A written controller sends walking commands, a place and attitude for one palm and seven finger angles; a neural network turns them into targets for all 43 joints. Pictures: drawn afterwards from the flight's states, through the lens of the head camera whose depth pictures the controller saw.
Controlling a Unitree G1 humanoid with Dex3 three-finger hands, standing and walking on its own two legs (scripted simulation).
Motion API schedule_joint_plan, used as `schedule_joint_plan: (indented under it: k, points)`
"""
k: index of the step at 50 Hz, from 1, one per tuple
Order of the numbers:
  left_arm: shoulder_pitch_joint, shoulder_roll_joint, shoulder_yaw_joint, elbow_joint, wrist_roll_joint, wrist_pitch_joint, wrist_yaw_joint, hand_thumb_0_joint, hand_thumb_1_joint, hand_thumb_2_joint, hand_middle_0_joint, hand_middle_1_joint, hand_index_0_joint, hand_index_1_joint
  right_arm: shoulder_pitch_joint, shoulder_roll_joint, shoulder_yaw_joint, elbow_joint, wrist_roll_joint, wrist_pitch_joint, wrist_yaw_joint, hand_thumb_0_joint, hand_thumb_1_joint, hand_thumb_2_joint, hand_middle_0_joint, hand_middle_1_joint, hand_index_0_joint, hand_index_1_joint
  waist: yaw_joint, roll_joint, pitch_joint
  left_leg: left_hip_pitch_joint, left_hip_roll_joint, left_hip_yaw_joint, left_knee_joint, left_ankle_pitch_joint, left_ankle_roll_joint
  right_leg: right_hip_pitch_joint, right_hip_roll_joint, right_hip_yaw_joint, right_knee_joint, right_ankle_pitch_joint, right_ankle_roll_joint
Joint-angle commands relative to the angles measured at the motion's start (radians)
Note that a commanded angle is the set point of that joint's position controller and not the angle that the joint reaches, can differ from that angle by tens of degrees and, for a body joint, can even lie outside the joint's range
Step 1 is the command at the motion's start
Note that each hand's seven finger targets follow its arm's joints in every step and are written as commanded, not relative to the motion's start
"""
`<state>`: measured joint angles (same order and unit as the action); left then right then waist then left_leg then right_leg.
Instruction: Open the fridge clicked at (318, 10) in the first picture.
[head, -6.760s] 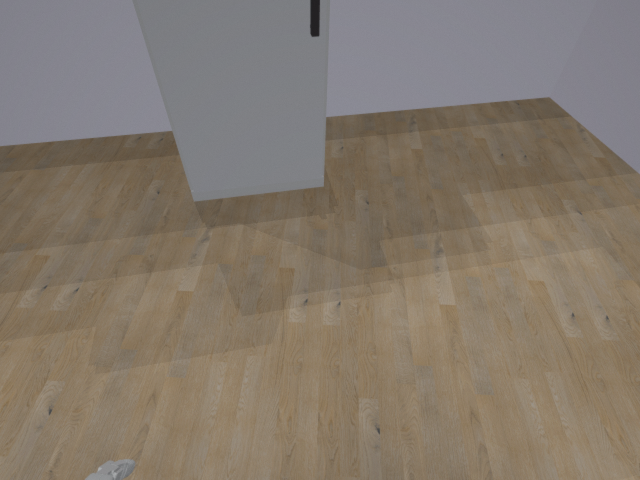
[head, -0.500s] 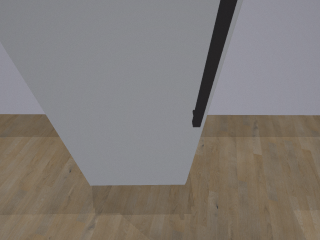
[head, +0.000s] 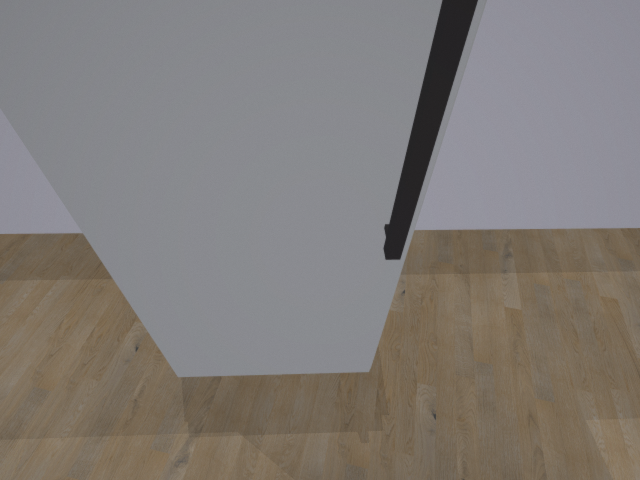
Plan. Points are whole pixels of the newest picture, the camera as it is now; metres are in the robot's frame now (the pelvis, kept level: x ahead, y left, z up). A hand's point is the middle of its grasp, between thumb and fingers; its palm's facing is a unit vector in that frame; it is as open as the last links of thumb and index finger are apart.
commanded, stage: look again from close up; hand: right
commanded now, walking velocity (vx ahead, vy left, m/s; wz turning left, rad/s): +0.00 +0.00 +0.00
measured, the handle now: (413, 147) +0.50 -0.09 +0.17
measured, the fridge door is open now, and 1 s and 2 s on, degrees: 0 0 0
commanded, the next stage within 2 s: raise the hand to about handle height in 0.10 s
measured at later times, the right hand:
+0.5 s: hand (483, 448) +0.18 -0.17 -0.01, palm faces -0.05 +1.00 -0.04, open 8.0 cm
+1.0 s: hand (540, 447) +0.18 -0.23 +0.01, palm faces -0.04 +1.00 -0.06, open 10.9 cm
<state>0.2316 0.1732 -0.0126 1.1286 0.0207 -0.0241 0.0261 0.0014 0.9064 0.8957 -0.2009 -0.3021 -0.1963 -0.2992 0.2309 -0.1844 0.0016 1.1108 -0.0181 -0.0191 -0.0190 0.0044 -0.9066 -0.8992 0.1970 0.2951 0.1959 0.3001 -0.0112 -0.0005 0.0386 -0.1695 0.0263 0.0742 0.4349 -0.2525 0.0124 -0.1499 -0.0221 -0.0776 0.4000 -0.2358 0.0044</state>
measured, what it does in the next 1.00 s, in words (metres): lowers itself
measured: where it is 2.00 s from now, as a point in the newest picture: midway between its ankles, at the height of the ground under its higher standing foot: outside the picture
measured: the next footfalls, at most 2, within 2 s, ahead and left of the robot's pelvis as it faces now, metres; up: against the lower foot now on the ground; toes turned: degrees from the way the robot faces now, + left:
none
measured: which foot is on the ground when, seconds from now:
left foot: down 0.00-1.00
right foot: down 0.00-1.00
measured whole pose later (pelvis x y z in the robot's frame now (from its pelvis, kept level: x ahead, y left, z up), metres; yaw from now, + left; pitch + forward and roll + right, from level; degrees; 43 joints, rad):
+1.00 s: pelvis -0.04 -0.01 -0.05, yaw -1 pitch +8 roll +2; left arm 0.29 0.20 -0.05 0.58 -0.03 -0.26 0.06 0.01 0.90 0.90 -0.21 -0.30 -0.20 -0.30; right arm 0.34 -0.31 -0.27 0.04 0.34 -0.29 0.41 0.01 -0.17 -0.59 0.25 0.77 0.25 0.77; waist 0.01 -0.03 -0.08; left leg -0.62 0.03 0.11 0.89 -0.41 0.01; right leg -0.65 -0.05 -0.03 0.94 -0.43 -0.01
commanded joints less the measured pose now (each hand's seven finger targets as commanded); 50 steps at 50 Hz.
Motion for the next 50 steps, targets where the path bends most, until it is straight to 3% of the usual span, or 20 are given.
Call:
schedule_joint_plan:
  k: [1,9,10,11,12,13,14,15,16,17,19,21,23,25,27,31,35,42,47,50]
  points:
    - [0.041,0.111,0.021,-0.028,-0.004,-0.014,0.002,0.0,0.9,0.9,-0.2,-0.3,-0.2,-0.3,0.044,-0.123,-0.023,-0.036,0.003,-0.013,-0.01,0.0,-0.9,-0.9,0.2,0.3,0.2,0.3,0.002,0.0,-0.002,-0.002,0.099,-0.102,-0.079,0.159,0.026,-0.017,-0.095,0.089,-0.065,0.155,-0.026]
    - [0.036,0.113,0.023,-0.025,-0.005,-0.015,0.003,0.0,0.9,0.9,-0.2,-0.3,-0.2,-0.3,0.045,-0.131,-0.025,-0.037,0.003,-0.017,-0.01,0.0,-0.9,-0.9,0.2,0.3,0.2,0.3,0.001,0.006,-0.017,0.019,0.105,-0.097,-0.077,0.213,0.027,-0.009,-0.096,0.084,-0.058,0.18,-0.023]
    - [-0.031,0.121,0.031,-0.091,-0.018,-0.016,-0.004,0.0,0.9,0.9,-0.2,-0.3,-0.2,-0.3,0.152,-0.098,-0.016,0.003,0.0,-0.023,-0.056,0.0,-0.9,-0.9,0.2,0.3,0.2,0.3,-0.022,-0.002,-0.001,-0.007,0.164,-0.164,-0.058,0.569,-0.002,-0.063,-0.104,0.035,0.159,0.187,0.004]
    - [-0.009,0.266,0.046,-0.433,-0.071,-0.159,0.035,0.0,0.9,0.9,-0.2,-0.3,-0.2,-0.3,-0.622,-0.348,-0.177,-1.514,0.207,-0.245,-0.028,0.0,-0.877,-0.89,0.202,0.315,0.202,0.315,0.086,-0.176,-0.468,0.107,0.053,-0.075,0.022,0.474,0.023,0.174,0.026,0.062,0.02,0.292,-0.027]
    - [-0.07,0.177,0.014,-0.412,-0.062,-0.233,0.073,0.0,0.9,0.9,-0.2,-0.3,-0.2,-0.3,-0.406,-0.436,-0.259,-1.448,0.152,-0.24,-0.073,0.0,-0.853,-0.88,0.203,0.33,0.203,0.33,0.021,-0.255,-0.372,0.053,0.01,-0.079,0.06,0.32,0.029,0.205,0.01,0.019,0.037,0.317,-0.024]
    - [-0.059,0.149,0.024,-0.439,-0.05,-0.274,0.064,0.0,0.9,0.9,-0.2,-0.3,-0.2,-0.3,0.117,-0.082,-0.058,-1.202,0.162,-0.124,-0.051,0.0,-0.83,-0.87,0.205,0.345,0.205,0.345,-0.005,-0.236,-0.308,-0.006,-0.003,0.006,0.079,0.187,0.027,0.131,-0.015,0.05,0.015,0.401,-0.021]
    - [-0.028,0.174,0.039,-0.399,-0.065,-0.283,0.06,0.0,0.9,0.9,-0.2,-0.3,-0.2,-0.3,0.105,-0.021,-0.068,-1.1,0.196,-0.094,-0.043,0.0,-0.807,-0.86,0.207,0.36,0.207,0.36,0.051,-0.086,-0.201,-0.086,-0.008,0.028,0.062,0.171,0.01,0.061,-0.009,0.074,0.059,0.341,-0.015]
    - [-0.052,0.197,0.061,-0.462,-0.055,-0.295,0.056,0.0,0.9,0.9,-0.2,-0.3,-0.2,-0.3,0.031,-0.024,-0.073,-1.131,0.203,-0.141,-0.016,0.0,-0.783,-0.85,0.208,0.375,0.208,0.375,0.065,0.012,-0.06,-0.177,-0.01,0.039,0.061,0.139,-0.003,-0.048,-0.001,0.089,0.095,0.231,-0.016]
    - [-0.044,0.205,0.083,-0.47,-0.042,-0.301,0.051,0.0,0.9,0.9,-0.2,-0.3,-0.2,-0.3,0.126,-0.038,-0.123,-1.032,0.211,-0.199,0.019,0.0,-0.76,-0.84,0.21,0.39,0.21,0.39,0.054,0.127,-0.05,-0.239,-0.016,0.048,0.079,0.08,-0.008,-0.129,0.006,0.083,0.136,0.148,-0.013]
    - [-0.059,0.198,0.092,-0.507,-0.039,-0.305,0.036,0.0,0.9,0.9,-0.2,-0.3,-0.2,-0.3,0.299,-0.011,-0.14,-0.929,0.221,-0.255,0.074,0.0,-0.737,-0.83,0.212,0.405,0.212,0.405,0.003,0.152,-0.04,-0.25,-0.017,0.046,0.117,0.068,0.0,-0.203,0.022,0.076,0.177,0.121,-0.007]
    - [-0.099,0.191,0.103,-0.555,-0.034,-0.298,0.009,0.0,0.9,0.9,-0.2,-0.3,-0.2,-0.3,0.429,0.019,-0.155,-0.847,0.259,-0.404,0.205,0.0,-0.69,-0.81,0.215,0.435,0.215,0.435,-0.038,0.251,-0.052,-0.326,-0.017,0.025,0.223,0.011,0.0,-0.369,0.031,0.054,0.272,0.033,0.009]
    - [-0.127,0.201,0.116,-0.617,-0.038,-0.3,-0.015,0.0,0.9,0.9,-0.2,-0.3,-0.2,-0.3,0.403,-0.038,-0.193,-0.861,0.278,-0.554,0.339,0.0,-0.643,-0.79,0.218,0.465,0.218,0.465,-0.038,0.208,-0.108,-0.364,-0.004,-0.02,0.305,-0.027,0.008,-0.475,0.044,0.041,0.375,-0.024,0.014]
    - [-0.134,0.216,0.121,-0.682,-0.045,-0.296,-0.035,0.0,0.9,0.9,-0.2,-0.3,-0.2,-0.3,0.345,-0.145,-0.256,-0.918,0.287,-0.63,0.461,0.0,-0.597,-0.77,0.222,0.495,0.222,0.495,-0.043,0.077,-0.189,-0.371,0.016,-0.076,0.367,-0.008,0.021,-0.509,0.051,0.035,0.455,-0.016,0.007]
    - [-0.14,0.212,0.116,-0.751,-0.06,-0.284,-0.022,0.0,0.9,0.9,-0.2,-0.3,-0.2,-0.3,0.292,-0.167,-0.303,-1.004,0.34,-0.597,0.495,0.0,-0.55,-0.75,0.225,0.525,0.225,0.525,-0.054,0.062,-0.275,-0.381,0.014,-0.102,0.378,-0.105,0.01,-0.535,0.056,0.025,0.483,-0.061,-0.008]
    - [-0.123,0.207,0.108,-0.777,-0.063,-0.273,-0.002,0.0,0.9,0.9,-0.2,-0.3,-0.2,-0.3,0.175,-0.189,-0.33,-1.121,0.393,-0.557,0.482,0.0,-0.503,-0.73,0.228,0.555,0.228,0.555,-0.035,0.04,-0.278,-0.408,0.009,-0.137,0.363,-0.203,0.0,-0.559,0.05,0.034,0.512,-0.103,-0.014]
    - [-0.059,0.195,0.088,-0.774,-0.059,-0.279,0.028,0.0,0.9,0.9,-0.2,-0.3,-0.2,-0.3,0.006,-0.184,-0.259,-1.402,0.356,-0.562,0.411,0.0,-0.41,-0.69,0.235,0.615,0.235,0.615,0.027,-0.092,-0.326,-0.466,-0.016,-0.104,0.39,-0.154,0.008,-0.473,0.018,0.074,0.523,-0.084,-0.032]
    - [-0.042,0.203,0.069,-0.735,-0.06,-0.29,0.044,0.0,0.9,0.9,-0.2,-0.3,-0.2,-0.3,-0.004,-0.182,-0.196,-1.368,0.315,-0.507,0.417,0.0,-0.317,-0.65,0.242,0.675,0.242,0.675,0.068,-0.099,-0.262,-0.506,-0.031,-0.066,0.387,-0.136,0.009,-0.477,0.007,0.105,0.509,-0.102,-0.035]
    - [-0.081,0.196,0.053,-0.735,-0.07,-0.288,0.055,0.0,0.9,0.9,-0.2,-0.3,-0.2,-0.3,0.091,-0.268,-0.357,-1.248,0.369,-0.32,0.441,0.0,-0.153,-0.58,0.253,0.78,0.253,0.78,-0.009,-0.05,-0.317,-0.349,-0.028,-0.043,0.328,-0.117,0.008,-0.45,0.014,0.112,0.419,-0.058,-0.026]
    - [-0.075,0.192,0.046,-0.728,-0.063,-0.301,0.047,0.0,0.9,0.9,-0.2,-0.3,-0.2,-0.3,0.078,-0.264,-0.375,-1.258,0.387,-0.325,0.416,0.0,-0.037,-0.53,0.262,0.855,0.262,0.855,-0.008,0.005,-0.282,-0.327,-0.033,-0.022,0.308,-0.081,0.004,-0.43,0.011,0.113,0.378,-0.027,-0.023]
    - [-0.054,0.205,0.045,-0.72,-0.067,-0.314,0.044,0.0,0.9,0.9,-0.2,-0.3,-0.2,-0.3,0.056,-0.264,-0.365,-1.249,0.384,-0.339,0.428,0.0,0.033,-0.5,0.267,0.9,0.267,0.9,0.003,-0.024,-0.267,-0.348,-0.031,-0.017,0.29,-0.117,0.001,-0.409,0.012,0.109,0.355,-0.059,-0.022]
